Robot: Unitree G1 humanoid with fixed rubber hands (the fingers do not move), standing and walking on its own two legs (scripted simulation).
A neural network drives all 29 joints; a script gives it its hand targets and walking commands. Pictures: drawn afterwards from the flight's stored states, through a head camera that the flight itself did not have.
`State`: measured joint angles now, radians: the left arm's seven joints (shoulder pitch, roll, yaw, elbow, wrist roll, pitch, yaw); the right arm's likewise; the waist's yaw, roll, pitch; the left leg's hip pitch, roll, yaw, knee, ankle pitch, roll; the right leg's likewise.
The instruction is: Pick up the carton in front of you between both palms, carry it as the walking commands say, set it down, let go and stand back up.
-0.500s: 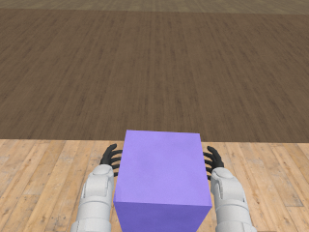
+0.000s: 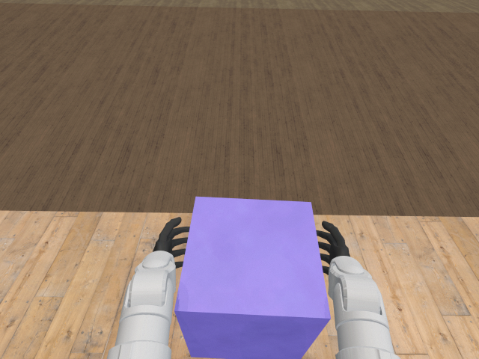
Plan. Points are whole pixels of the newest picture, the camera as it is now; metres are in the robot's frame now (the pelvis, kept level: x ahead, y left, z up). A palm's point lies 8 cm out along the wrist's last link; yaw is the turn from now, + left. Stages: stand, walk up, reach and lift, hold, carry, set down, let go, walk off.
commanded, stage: reach and lift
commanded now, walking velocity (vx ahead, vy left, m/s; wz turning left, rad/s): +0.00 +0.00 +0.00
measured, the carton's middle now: (248, 282) +0.29 +0.00 -0.04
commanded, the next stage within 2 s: hold in 0.34 s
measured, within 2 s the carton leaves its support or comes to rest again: neither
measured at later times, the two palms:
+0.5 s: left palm (161, 257) +0.28 +0.15 +0.05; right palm (343, 262) +0.29 -0.15 +0.05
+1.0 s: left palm (160, 259) +0.28 +0.15 +0.05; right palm (343, 264) +0.28 -0.15 +0.05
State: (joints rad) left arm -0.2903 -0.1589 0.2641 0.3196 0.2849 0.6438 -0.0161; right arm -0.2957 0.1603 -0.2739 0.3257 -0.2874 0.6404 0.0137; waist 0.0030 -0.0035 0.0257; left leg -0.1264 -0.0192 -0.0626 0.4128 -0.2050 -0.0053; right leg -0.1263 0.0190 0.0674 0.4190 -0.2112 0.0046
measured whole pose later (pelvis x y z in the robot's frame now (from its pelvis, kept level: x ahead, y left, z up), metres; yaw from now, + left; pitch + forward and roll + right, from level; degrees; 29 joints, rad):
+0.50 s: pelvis +0.00 +0.00 +0.00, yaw +0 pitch -7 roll +0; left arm -0.21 -0.14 0.18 0.17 0.24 0.74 0.00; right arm -0.22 0.14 -0.19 0.18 -0.25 0.74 0.00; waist 0.00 0.00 0.02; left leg -0.05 -0.02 -0.07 0.35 -0.19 -0.01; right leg -0.05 0.02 0.07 0.36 -0.19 0.00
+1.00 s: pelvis -0.01 +0.00 +0.00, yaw +0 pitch -8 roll +0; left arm -0.28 -0.16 0.24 0.23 0.27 0.75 -0.01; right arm -0.29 0.16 -0.25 0.23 -0.27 0.75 0.01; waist 0.00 0.00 0.05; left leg -0.06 -0.02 -0.07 0.39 -0.19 0.00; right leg -0.06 0.02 0.07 0.40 -0.20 0.01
